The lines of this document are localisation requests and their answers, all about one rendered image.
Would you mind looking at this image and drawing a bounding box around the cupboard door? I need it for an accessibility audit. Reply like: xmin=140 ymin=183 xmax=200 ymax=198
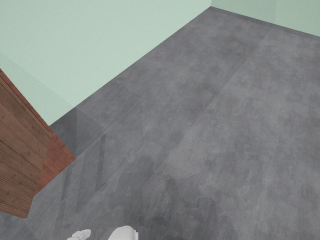
xmin=0 ymin=77 xmax=52 ymax=219

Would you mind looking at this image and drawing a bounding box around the robot left hand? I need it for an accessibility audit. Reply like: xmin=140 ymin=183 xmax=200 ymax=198
xmin=67 ymin=229 xmax=91 ymax=240

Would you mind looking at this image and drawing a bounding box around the robot left thigh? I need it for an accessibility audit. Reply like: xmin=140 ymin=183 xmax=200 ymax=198
xmin=108 ymin=226 xmax=139 ymax=240

